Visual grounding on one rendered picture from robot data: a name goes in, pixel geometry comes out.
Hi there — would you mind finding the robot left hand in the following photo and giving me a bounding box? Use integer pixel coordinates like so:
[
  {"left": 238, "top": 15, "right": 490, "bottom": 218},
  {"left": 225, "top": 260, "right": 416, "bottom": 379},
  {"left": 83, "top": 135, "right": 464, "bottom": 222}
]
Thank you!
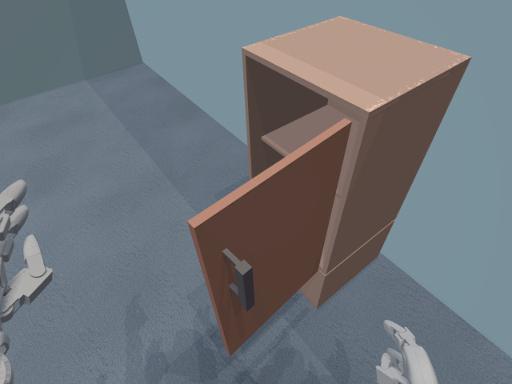
[{"left": 0, "top": 179, "right": 53, "bottom": 331}]

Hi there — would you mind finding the cupboard door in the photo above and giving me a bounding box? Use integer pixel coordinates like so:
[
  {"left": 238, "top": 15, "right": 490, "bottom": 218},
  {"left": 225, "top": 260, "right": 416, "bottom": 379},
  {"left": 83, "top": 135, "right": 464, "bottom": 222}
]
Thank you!
[{"left": 187, "top": 118, "right": 352, "bottom": 356}]

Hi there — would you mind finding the robot right hand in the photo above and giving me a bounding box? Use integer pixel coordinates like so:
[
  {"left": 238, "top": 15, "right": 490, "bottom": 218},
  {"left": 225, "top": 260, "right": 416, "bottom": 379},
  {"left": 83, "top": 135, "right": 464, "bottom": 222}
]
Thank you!
[{"left": 376, "top": 320, "right": 438, "bottom": 384}]

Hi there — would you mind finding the handle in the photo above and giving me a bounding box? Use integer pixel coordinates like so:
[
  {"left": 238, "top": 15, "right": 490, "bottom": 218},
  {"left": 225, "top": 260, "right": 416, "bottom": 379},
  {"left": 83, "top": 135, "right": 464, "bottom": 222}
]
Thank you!
[{"left": 222, "top": 248, "right": 255, "bottom": 311}]

